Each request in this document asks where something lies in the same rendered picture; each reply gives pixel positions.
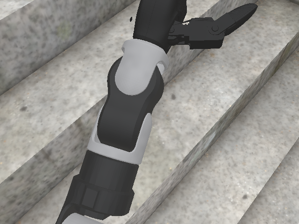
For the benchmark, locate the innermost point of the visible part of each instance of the left robot hand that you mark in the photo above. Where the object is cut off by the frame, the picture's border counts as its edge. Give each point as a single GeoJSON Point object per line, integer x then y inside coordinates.
{"type": "Point", "coordinates": [160, 23]}

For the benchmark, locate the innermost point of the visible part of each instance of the robot left upper arm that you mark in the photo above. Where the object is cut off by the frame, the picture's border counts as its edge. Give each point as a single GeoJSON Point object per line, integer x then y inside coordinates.
{"type": "Point", "coordinates": [76, 218]}

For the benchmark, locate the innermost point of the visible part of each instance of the left robot forearm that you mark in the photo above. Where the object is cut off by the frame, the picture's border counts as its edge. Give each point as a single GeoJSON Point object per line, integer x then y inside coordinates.
{"type": "Point", "coordinates": [104, 185]}

